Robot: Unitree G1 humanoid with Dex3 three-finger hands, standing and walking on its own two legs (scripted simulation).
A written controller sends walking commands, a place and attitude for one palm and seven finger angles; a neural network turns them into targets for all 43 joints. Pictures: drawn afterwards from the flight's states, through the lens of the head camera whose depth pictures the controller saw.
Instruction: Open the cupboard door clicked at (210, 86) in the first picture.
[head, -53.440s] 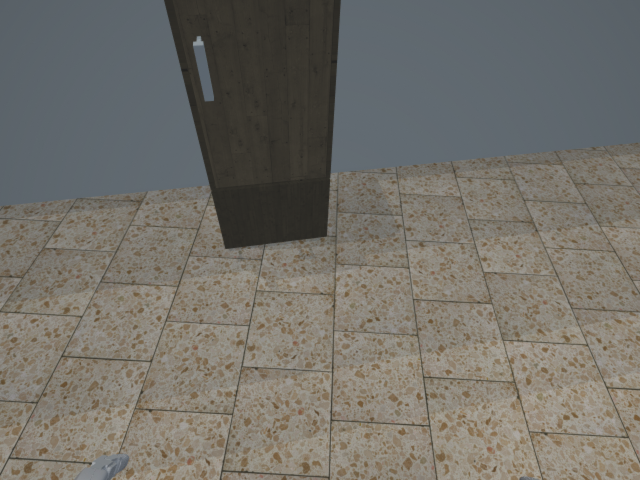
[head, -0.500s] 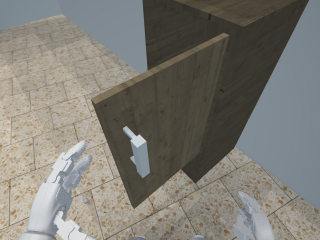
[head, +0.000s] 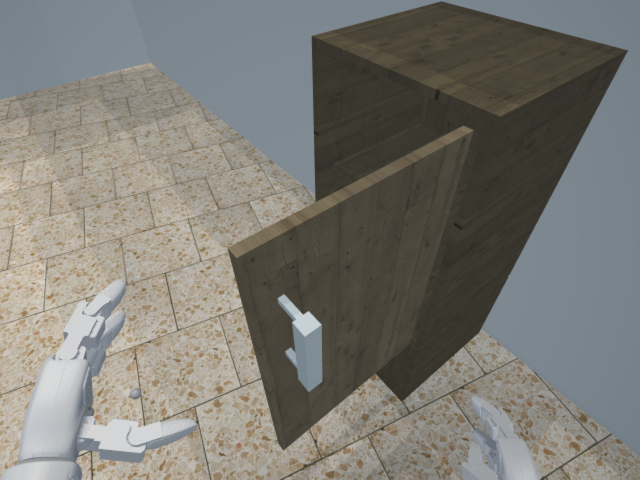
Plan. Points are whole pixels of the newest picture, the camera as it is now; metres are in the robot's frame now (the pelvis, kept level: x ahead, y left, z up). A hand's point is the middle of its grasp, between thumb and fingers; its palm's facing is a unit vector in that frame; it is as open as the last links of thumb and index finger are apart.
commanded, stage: draw the hand back to the body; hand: left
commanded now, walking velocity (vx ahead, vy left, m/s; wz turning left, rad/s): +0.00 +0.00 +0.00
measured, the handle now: (298, 343) +0.29 +0.07 +0.03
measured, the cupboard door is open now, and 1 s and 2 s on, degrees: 91 91 91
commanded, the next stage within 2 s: step back with the hand held close in 0.82 s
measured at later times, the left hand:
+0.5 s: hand (67, 316) +0.20 +0.25 +0.19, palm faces +0.48 -0.77 -0.42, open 8.5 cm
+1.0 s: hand (88, 321) +0.20 +0.23 +0.19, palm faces +0.46 -0.78 -0.42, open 7.5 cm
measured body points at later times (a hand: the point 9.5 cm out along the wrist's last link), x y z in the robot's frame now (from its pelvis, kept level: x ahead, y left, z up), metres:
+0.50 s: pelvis +0.01 -0.02 +0.03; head -0.01 -0.04 +0.48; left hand +0.17 +0.29 +0.22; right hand +0.20 -0.24 -0.05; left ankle -0.02 +0.08 -0.71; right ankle +0.02 -0.13 -0.71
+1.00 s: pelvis +0.00 -0.03 +0.03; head -0.01 -0.06 +0.48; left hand +0.17 +0.27 +0.22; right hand +0.19 -0.25 -0.06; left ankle -0.02 +0.08 -0.71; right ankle +0.02 -0.13 -0.71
